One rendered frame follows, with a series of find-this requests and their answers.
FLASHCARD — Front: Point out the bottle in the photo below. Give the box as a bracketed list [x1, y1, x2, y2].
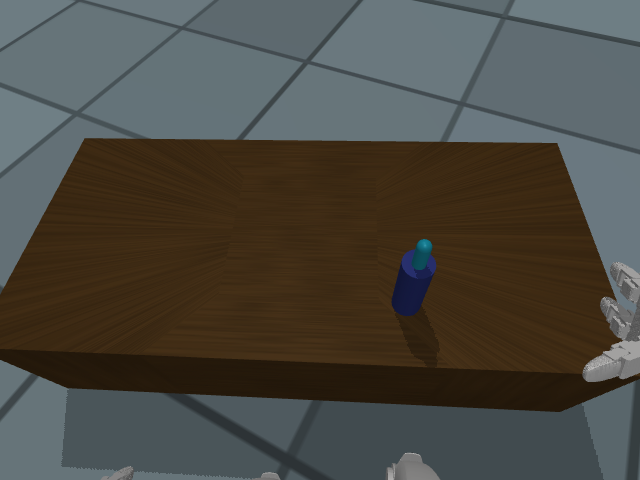
[391, 239, 436, 316]

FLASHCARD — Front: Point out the right robot hand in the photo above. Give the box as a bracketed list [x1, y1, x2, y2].
[582, 262, 640, 382]

